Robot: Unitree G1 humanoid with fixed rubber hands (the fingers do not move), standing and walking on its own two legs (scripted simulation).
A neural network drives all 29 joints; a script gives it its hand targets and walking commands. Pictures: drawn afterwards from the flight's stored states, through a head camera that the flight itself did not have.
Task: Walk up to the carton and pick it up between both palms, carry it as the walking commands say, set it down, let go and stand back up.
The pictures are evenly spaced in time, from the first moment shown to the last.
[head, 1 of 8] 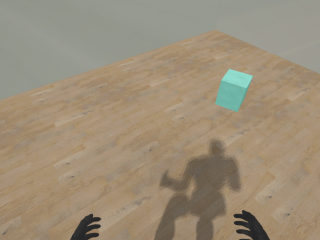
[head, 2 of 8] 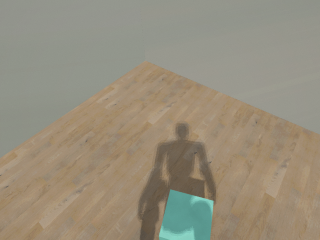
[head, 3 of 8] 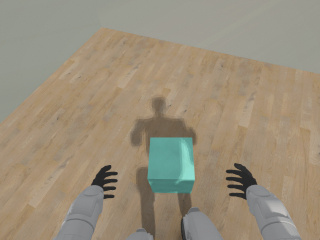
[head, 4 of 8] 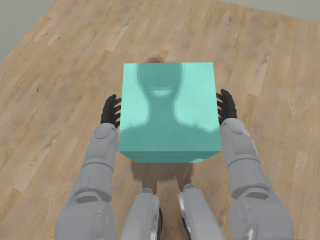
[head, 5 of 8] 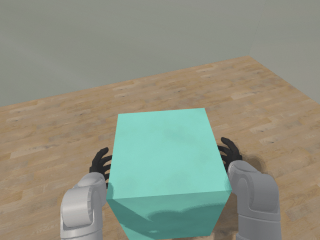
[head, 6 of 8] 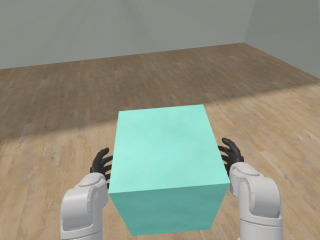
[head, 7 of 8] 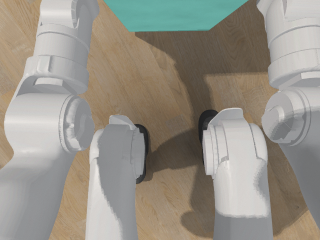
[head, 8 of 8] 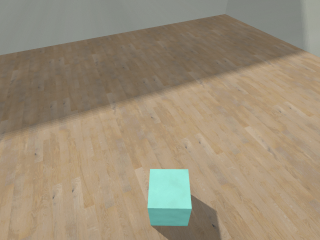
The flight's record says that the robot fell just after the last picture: no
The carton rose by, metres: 0.70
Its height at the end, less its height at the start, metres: +0.00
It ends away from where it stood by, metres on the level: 2.48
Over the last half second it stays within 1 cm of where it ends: yes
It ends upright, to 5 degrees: yes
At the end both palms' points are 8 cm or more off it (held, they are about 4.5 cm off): yes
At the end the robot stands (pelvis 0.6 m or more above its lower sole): yes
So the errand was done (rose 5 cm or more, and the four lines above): yes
